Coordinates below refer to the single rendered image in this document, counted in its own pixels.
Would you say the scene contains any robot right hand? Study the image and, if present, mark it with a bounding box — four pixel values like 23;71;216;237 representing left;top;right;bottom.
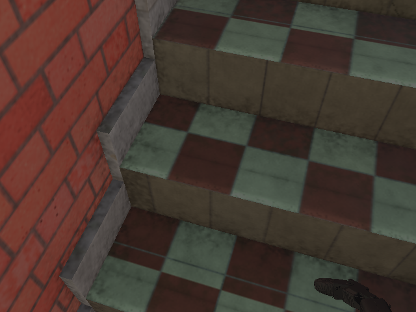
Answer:
314;278;392;312

